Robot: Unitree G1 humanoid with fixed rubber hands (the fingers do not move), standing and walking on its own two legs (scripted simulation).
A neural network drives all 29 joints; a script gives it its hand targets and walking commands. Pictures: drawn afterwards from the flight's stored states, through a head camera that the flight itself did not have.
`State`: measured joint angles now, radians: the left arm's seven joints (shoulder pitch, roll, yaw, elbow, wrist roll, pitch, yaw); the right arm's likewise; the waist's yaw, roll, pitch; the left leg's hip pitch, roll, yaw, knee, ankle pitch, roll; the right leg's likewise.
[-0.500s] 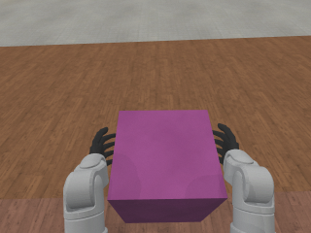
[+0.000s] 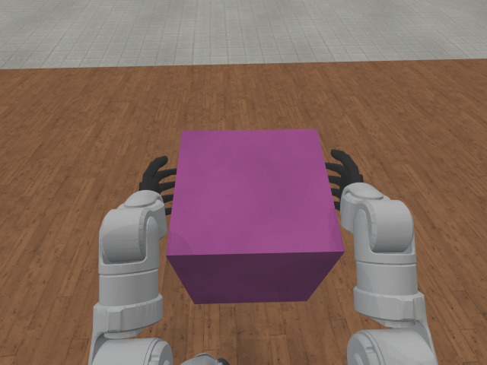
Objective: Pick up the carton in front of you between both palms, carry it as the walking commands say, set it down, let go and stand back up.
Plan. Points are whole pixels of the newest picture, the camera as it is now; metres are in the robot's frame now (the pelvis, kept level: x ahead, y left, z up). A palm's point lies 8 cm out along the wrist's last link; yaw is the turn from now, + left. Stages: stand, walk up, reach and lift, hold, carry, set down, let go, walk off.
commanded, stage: carry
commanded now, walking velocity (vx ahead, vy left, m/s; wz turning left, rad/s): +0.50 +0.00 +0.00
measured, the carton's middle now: (250, 224) +0.33 +0.00 +0.05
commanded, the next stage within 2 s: none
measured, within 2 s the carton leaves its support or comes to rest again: neither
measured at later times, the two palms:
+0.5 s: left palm (173, 74) +0.69 +0.16 +0.12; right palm (302, 74) +0.70 -0.14 +0.12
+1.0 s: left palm (178, 41) +1.02 +0.20 +0.05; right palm (272, 38) +1.02 -0.10 +0.06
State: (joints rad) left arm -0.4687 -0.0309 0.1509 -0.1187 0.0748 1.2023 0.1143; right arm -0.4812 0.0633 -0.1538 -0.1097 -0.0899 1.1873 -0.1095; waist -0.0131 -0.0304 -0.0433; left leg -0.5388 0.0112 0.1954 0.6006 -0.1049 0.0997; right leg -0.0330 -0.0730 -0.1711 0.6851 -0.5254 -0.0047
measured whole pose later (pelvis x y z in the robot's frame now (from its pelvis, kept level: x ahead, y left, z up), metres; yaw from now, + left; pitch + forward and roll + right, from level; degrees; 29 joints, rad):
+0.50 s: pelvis +0.33 +0.01 -0.02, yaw +3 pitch +4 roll +2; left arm -0.64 -0.04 0.24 -0.02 0.08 1.18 0.13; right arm -0.64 0.03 -0.21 0.00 -0.06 1.16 -0.13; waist -0.03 -0.01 -0.01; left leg -0.12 -0.03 0.16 0.79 -0.48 0.07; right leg -0.44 0.01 -0.14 0.44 0.11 -0.07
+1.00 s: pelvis +0.66 +0.03 -0.07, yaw +0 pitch +4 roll -1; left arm -0.64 0.01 0.21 0.08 0.03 1.15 0.12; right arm -0.63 0.07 -0.23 0.02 -0.12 1.15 -0.12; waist 0.02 -0.01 -0.02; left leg -0.49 -0.06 0.12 0.57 -0.06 0.11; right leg -0.27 0.06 -0.06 1.11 -0.55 -0.06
